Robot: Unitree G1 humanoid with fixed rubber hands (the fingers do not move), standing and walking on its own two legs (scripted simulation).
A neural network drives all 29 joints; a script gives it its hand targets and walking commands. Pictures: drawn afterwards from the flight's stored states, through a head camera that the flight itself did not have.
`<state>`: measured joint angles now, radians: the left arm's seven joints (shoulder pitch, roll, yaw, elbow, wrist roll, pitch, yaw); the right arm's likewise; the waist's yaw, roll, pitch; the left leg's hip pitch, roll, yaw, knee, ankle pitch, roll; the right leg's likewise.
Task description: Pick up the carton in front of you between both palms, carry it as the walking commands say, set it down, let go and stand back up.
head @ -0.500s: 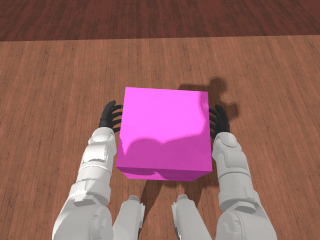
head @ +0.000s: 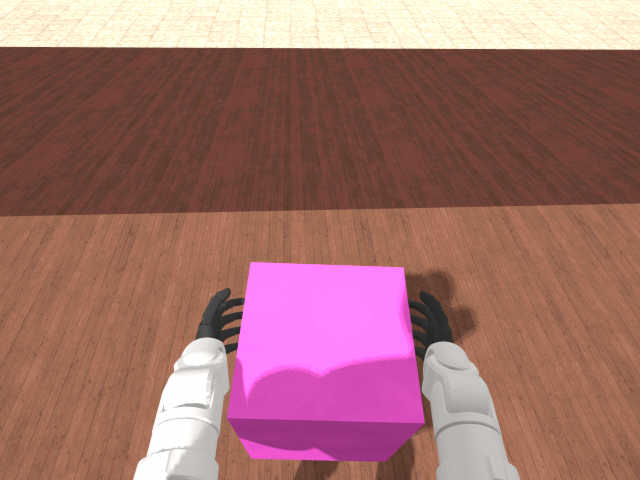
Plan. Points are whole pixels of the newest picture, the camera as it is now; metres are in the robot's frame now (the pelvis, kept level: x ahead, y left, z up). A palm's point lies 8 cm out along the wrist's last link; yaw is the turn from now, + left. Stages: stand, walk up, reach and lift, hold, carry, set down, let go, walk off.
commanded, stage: reach and lift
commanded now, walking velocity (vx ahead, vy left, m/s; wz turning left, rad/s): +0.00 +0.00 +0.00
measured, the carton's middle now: (322, 369) +0.30 +0.00 -0.08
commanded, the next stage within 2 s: hold in 1.12 s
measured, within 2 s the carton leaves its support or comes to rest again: neither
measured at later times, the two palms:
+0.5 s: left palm (201, 340) +0.28 +0.15 +0.04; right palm (447, 341) +0.28 -0.15 +0.04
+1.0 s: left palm (200, 331) +0.29 +0.15 +0.05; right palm (448, 332) +0.29 -0.15 +0.05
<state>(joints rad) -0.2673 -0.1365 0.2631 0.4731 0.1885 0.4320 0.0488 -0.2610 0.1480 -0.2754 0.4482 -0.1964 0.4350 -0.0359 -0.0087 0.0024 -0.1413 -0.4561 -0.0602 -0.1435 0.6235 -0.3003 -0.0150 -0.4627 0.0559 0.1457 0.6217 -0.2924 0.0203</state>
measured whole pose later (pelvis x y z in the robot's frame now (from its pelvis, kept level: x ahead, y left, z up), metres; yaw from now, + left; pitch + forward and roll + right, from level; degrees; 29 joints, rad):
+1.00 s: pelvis +0.00 +0.00 +0.02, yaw +0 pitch -4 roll +0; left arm -0.25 -0.15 0.23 0.30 0.27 0.68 0.01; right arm -0.25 0.15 -0.23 0.29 -0.27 0.68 0.01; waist -0.01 0.00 -0.01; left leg -0.10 -0.04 -0.14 0.38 -0.21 -0.01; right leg -0.10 0.04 0.14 0.38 -0.20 0.01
